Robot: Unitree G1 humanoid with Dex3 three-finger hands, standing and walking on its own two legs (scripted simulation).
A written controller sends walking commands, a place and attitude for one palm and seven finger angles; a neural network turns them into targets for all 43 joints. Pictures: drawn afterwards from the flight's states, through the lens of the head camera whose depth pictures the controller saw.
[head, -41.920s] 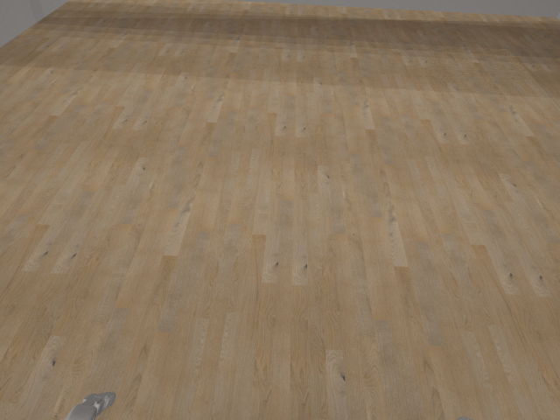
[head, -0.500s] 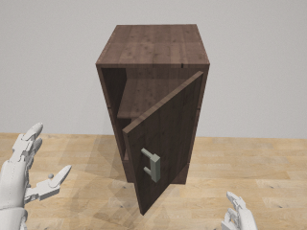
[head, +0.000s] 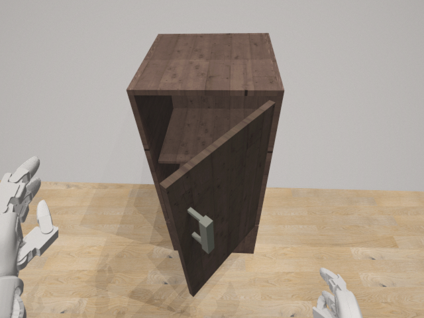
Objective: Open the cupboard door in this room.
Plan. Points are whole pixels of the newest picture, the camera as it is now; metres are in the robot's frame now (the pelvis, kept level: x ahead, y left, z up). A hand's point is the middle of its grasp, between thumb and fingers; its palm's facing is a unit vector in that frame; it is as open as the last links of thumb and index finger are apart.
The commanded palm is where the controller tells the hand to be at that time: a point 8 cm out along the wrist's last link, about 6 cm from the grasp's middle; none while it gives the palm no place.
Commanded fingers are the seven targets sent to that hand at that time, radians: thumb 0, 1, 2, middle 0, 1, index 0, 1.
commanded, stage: draw the hand back to the body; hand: left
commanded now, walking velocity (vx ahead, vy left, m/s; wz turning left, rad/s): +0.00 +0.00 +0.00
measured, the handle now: (200, 230) +0.32 +0.07 -0.05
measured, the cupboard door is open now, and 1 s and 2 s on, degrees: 51 51 51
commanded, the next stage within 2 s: step back with the hand held close in 0.04 s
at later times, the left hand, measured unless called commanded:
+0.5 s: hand (48, 241) +0.17 +0.26 +0.14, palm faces +0.29 -0.80 -0.53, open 7.4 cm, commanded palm +0.11 +0.31 +0.17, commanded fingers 0.00 0.90 0.90 -0.20 -0.30 -0.20 -0.30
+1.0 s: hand out of the picture +0.02 +0.30 +0.16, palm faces +0.50 -0.71 -0.50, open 7.4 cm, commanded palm -0.04 +0.34 +0.17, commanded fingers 0.00 0.90 0.90 -0.20 -0.30 -0.20 -0.30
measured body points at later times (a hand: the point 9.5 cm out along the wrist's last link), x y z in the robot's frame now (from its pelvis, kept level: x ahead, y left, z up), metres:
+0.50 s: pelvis -0.03 +0.01 +0.00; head +0.00 +0.00 +0.45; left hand +0.15 +0.30 +0.17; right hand +0.15 -0.24 -0.09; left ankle +0.01 +0.13 -0.74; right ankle -0.06 -0.13 -0.74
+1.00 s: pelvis -0.14 +0.02 -0.02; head -0.12 +0.04 +0.43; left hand -0.01 +0.34 +0.19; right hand +0.05 -0.19 -0.11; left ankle -0.01 +0.14 -0.73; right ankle -0.06 -0.12 -0.74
